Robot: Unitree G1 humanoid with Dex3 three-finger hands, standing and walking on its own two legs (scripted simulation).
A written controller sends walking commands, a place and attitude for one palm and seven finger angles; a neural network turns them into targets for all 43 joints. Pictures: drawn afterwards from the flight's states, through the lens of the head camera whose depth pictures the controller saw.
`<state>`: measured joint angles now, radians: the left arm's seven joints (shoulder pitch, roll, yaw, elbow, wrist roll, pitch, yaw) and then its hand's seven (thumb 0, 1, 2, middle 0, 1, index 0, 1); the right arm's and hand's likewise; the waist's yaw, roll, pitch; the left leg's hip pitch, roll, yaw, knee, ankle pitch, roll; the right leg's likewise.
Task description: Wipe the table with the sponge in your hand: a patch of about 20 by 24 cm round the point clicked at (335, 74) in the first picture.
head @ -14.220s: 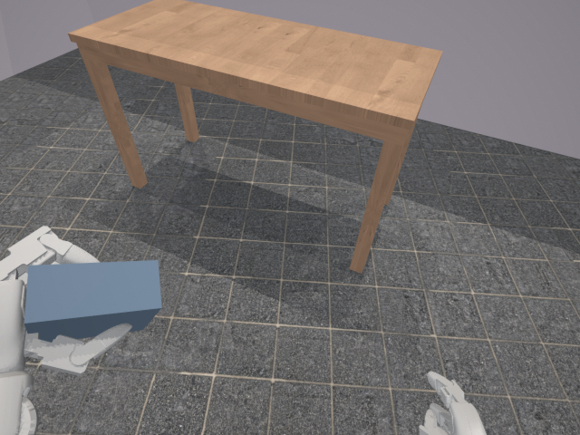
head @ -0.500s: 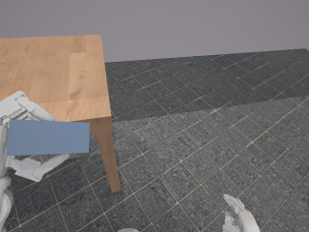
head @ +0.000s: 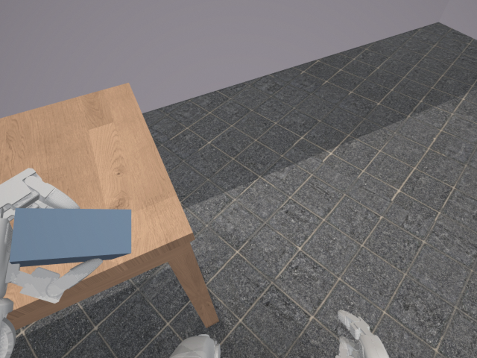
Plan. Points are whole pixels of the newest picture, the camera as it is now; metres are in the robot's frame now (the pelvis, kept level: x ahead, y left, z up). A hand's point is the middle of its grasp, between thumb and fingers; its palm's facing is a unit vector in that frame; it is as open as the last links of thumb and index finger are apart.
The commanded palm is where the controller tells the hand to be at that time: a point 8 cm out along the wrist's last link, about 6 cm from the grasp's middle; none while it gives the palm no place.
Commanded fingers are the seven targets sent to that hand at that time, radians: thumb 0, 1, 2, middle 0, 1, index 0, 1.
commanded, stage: shuffle to correct the standing spot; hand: left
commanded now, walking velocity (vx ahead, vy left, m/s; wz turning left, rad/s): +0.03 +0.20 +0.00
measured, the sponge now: (88, 238) +0.23 +0.19 +0.16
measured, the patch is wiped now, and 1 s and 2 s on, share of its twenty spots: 0.00 0.00 0.00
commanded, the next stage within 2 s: come to a stop and stand still in 0.42 s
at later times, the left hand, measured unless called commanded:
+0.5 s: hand out of the picture +0.24 +0.35 +0.21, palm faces +0.40 -0.76 -0.52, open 9.5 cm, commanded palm +0.20 +0.39 +0.19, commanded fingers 0.00 0.10 1.30 -1.20 -1.60 -1.20 -1.60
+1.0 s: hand out of the picture +0.23 +0.43 +0.20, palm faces +0.39 -0.82 -0.41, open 9.5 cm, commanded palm +0.17 +0.46 +0.19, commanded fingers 0.00 0.10 1.30 -1.20 -1.60 -1.20 -1.60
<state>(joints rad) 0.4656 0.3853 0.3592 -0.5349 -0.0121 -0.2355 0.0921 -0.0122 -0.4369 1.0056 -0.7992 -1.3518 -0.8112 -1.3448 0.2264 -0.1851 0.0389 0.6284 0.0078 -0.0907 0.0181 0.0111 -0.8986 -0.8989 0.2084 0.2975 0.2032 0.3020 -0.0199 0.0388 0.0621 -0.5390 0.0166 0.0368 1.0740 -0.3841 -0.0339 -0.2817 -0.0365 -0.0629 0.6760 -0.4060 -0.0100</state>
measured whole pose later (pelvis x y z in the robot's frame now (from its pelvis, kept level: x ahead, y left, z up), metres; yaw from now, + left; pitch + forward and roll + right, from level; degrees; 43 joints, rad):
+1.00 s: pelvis +0.01 +0.18 +0.02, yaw +0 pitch +0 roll -1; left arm 0.47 0.43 0.41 -0.53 -0.05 -0.16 0.14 -0.01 -0.44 1.01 -0.80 -1.36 -0.81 -1.35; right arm 0.22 -0.14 0.02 0.61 0.00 -0.11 -0.04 0.01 -0.90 -0.90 0.21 0.30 0.20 0.30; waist -0.03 -0.03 -0.01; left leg -0.30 0.07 -0.01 0.51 -0.22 -0.04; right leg -0.22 0.05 -0.06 0.47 -0.24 -0.03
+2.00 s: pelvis +0.01 +0.25 +0.02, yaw -1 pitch -1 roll -2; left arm 0.43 0.40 0.37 -0.48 -0.03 -0.20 0.09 -0.01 -0.44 1.01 -0.80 -1.36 -0.81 -1.36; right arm 0.18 -0.17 0.03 0.57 0.01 -0.11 -0.04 0.01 -0.90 -0.90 0.21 0.30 0.20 0.30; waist 0.03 -0.05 0.05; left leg -0.26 -0.02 0.02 0.49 -0.21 0.06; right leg -0.16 -0.03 -0.02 0.38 -0.20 0.05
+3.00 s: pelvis +0.02 +0.18 +0.02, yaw -1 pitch +0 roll -1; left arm 0.50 0.41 0.37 -0.54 -0.08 -0.15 0.08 -0.01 -0.43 1.01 -0.79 -1.37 -0.80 -1.37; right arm 0.19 -0.21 -0.02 0.57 0.02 -0.08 -0.04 0.01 -0.90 -0.90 0.21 0.30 0.20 0.30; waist -0.01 -0.01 0.06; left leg -0.28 0.07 -0.04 0.51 -0.23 -0.04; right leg -0.19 0.07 -0.06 0.44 -0.25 -0.05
